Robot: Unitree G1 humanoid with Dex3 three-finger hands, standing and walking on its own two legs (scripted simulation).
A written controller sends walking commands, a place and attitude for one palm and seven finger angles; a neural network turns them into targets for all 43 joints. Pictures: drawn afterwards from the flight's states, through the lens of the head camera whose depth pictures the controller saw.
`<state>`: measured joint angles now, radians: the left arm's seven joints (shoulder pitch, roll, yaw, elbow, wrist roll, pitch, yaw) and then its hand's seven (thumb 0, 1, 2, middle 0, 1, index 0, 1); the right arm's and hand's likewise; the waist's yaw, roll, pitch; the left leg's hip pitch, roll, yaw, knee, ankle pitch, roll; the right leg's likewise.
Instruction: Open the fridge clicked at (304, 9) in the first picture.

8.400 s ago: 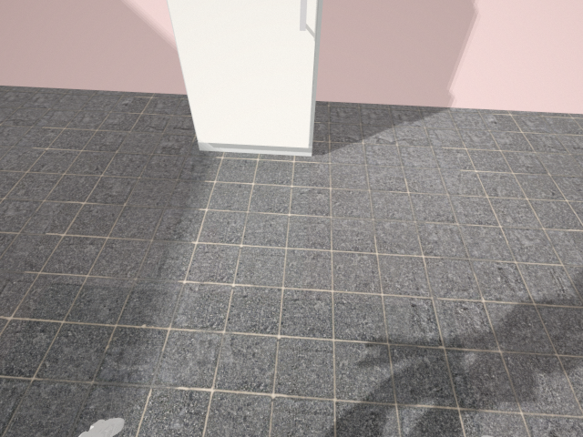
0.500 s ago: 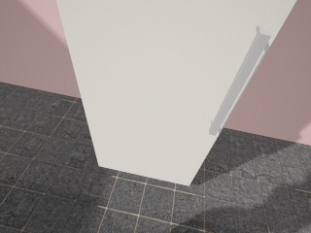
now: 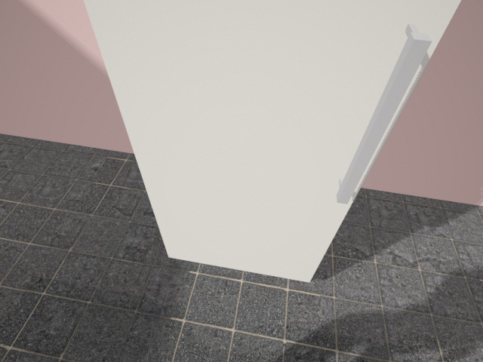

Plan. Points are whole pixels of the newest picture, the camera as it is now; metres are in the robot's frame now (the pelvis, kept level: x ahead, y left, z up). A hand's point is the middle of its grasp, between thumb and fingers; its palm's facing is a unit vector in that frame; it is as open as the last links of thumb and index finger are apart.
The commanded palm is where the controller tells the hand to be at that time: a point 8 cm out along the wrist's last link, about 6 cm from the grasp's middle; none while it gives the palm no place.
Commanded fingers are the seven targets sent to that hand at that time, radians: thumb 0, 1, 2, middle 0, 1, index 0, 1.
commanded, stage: look again from close up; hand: right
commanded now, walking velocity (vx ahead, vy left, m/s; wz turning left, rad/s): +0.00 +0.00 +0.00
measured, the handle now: (369, 131) +0.51 -0.21 +0.12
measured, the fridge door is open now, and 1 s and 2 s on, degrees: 0 0 0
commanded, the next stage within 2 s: raise the hand to about handle height in 0.08 s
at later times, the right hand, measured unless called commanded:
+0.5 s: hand (375, 335) +0.18 -0.19 -0.01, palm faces +0.09 +0.99 +0.05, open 8.1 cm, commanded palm +0.11 -0.26 -0.04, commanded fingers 0.00 -0.50 -0.73 0.23 0.56 0.23 0.56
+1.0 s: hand (406, 342) +0.18 -0.24 -0.02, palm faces +0.14 +0.99 -0.01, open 11.0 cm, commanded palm +0.15 -0.30 +0.00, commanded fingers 0.00 0.08 -0.48 0.27 0.93 0.27 0.93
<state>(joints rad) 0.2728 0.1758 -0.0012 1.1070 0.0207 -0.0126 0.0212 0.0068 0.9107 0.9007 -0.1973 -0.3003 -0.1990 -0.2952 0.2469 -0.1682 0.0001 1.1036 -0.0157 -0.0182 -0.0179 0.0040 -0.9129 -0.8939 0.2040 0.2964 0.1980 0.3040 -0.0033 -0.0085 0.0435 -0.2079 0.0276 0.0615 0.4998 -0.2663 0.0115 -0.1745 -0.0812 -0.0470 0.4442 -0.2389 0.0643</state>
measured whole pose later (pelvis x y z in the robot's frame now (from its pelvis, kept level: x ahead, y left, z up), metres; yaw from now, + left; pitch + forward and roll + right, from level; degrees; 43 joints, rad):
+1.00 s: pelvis -0.05 -0.03 -0.07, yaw -1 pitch +9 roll +2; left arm 0.28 0.18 -0.06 0.56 -0.01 -0.19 0.07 0.02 0.90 0.90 -0.21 -0.30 -0.21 -0.30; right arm 0.36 -0.24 -0.21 -0.05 0.29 -0.16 0.17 0.01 -0.15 -0.57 0.26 0.78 0.25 0.79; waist 0.01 -0.02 -0.09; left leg -0.75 0.06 0.07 1.02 -0.43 -0.02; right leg -0.77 -0.07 0.01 1.06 -0.45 0.02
